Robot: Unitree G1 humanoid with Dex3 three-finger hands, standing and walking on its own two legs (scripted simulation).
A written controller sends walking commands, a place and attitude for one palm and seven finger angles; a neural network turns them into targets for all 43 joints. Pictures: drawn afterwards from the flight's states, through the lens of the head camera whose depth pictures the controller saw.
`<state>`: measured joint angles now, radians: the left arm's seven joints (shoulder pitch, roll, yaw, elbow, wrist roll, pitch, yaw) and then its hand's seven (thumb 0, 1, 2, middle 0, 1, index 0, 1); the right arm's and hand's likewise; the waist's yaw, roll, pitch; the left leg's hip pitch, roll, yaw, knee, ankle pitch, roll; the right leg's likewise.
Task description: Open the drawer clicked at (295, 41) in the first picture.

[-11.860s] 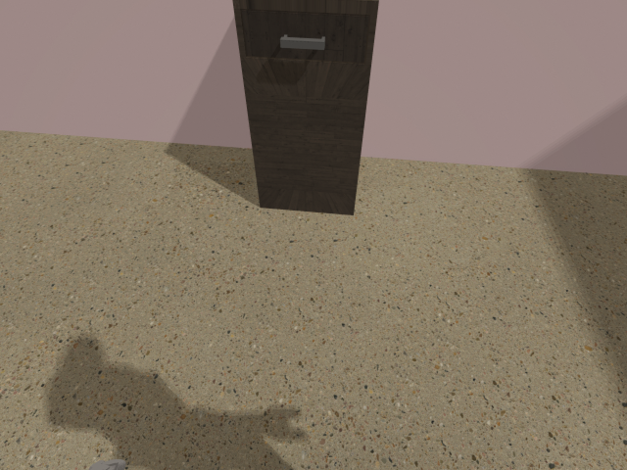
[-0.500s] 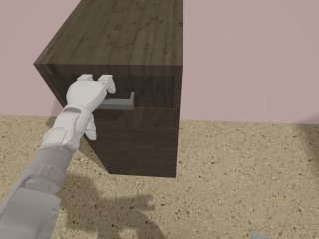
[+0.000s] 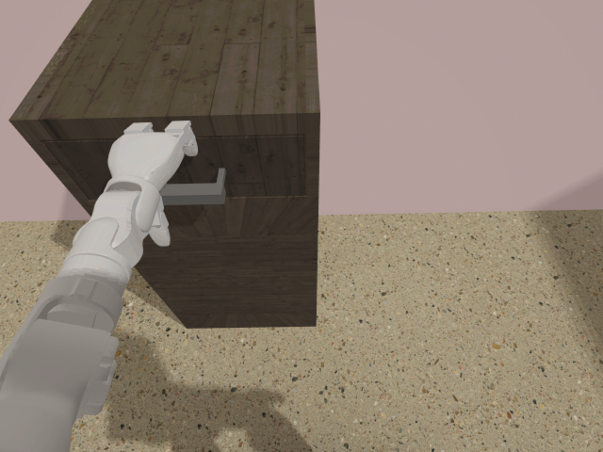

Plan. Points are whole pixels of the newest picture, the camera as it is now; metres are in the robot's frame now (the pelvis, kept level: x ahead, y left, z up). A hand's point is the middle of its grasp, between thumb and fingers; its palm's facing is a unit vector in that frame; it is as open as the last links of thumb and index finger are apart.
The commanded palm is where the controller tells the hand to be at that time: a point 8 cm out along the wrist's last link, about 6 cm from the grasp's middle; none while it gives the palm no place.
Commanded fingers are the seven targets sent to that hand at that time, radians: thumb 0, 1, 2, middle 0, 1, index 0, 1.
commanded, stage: move the hooked fingers above the handle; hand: left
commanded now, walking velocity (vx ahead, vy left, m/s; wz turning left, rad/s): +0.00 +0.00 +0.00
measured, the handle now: (182, 184) +0.52 +0.20 +0.02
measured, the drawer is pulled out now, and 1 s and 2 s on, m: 0.00 0.00 0.00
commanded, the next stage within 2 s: lower the fingers behind the handle in 0.58 s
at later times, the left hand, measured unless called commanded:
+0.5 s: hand (165, 185) +0.46 +0.19 +0.08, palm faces -0.05 -0.01 -1.00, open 13.9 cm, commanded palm +0.44 +0.20 +0.13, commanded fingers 0.00 -0.50 0.30 -0.30 -1.20 -0.30 -1.20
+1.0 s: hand (172, 192) +0.47 +0.19 +0.06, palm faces -0.04 -0.02 -1.00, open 13.9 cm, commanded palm +0.45 +0.21 +0.11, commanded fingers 0.00 -0.50 0.30 -0.30 -1.20 -0.30 -1.20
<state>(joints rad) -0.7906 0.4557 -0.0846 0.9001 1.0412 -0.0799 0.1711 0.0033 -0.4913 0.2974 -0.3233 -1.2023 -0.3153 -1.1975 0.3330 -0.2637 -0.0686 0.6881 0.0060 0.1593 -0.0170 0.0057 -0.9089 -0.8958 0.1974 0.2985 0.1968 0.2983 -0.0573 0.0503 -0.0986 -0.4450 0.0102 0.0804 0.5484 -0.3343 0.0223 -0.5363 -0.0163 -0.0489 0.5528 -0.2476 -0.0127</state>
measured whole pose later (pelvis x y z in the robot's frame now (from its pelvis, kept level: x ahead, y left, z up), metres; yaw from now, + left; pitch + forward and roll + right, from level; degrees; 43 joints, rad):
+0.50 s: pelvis -0.01 +0.00 +0.00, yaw +0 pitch +12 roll +0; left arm -0.84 0.45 -0.10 0.97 1.05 -0.07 0.17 0.00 -0.49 0.30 -0.32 -1.20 -0.32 -1.20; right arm 0.29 -0.26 -0.04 0.66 0.01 0.14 -0.03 0.00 -0.91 -0.90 0.20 0.30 0.20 0.30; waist -0.07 0.05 -0.09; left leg -0.44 0.01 0.08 0.55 -0.32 0.02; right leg -0.54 -0.02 -0.05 0.56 -0.24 -0.02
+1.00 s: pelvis -0.01 +0.00 +0.00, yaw +0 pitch +14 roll +0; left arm -0.82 0.45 -0.07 0.99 1.07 -0.10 0.23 0.00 -0.49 0.30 -0.32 -1.20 -0.32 -1.20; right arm 0.32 -0.26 -0.06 0.68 0.00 0.14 -0.03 0.01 -0.91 -0.90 0.20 0.30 0.20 0.30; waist -0.08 0.05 -0.10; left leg -0.49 0.01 0.08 0.59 -0.34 0.02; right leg -0.58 -0.01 -0.05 0.59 -0.25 -0.02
